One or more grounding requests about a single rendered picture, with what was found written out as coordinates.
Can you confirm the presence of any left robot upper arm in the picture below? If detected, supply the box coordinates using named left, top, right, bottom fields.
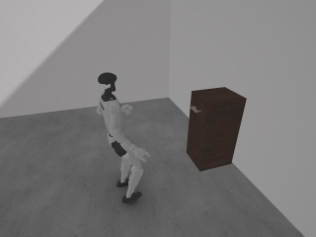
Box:
left=96, top=92, right=105, bottom=117

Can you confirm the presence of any drawer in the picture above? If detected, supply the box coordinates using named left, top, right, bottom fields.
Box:
left=192, top=98, right=207, bottom=121

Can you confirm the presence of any cabinet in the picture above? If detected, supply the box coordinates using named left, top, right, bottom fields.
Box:
left=187, top=87, right=247, bottom=172

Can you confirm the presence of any robot right hand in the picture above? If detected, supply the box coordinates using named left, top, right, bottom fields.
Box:
left=134, top=148, right=152, bottom=163

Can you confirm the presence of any robot left hand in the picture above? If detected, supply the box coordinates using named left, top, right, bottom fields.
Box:
left=122, top=105, right=133, bottom=116

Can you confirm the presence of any right robot shin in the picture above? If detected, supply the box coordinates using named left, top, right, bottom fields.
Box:
left=126, top=168, right=143, bottom=198

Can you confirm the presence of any handle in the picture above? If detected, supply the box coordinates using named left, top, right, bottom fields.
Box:
left=191, top=106, right=201, bottom=113

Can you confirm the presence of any right robot forearm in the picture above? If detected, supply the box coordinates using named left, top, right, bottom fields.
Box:
left=113, top=129, right=138, bottom=153

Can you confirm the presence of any humanoid robot torso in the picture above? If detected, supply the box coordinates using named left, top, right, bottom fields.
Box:
left=100, top=97, right=122, bottom=149

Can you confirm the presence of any right robot upper arm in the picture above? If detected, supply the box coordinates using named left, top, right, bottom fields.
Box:
left=108, top=102, right=120, bottom=136

